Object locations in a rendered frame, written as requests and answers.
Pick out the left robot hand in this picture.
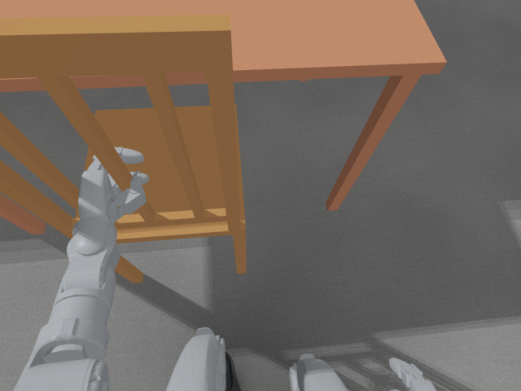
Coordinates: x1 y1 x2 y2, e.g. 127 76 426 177
78 147 149 224

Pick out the robot left shin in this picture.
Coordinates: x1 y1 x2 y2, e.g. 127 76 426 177
196 327 226 391

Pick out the chair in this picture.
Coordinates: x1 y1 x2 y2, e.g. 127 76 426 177
0 15 246 283

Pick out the table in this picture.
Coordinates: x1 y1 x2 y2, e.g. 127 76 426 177
0 0 447 235

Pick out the left robot forearm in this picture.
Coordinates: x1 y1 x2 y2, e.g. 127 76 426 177
13 217 120 391

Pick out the right robot hand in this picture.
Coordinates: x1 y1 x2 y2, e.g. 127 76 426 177
389 358 436 391

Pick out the left robot upper arm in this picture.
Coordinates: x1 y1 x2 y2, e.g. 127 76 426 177
17 358 109 391

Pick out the robot right thigh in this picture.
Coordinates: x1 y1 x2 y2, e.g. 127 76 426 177
289 358 348 391

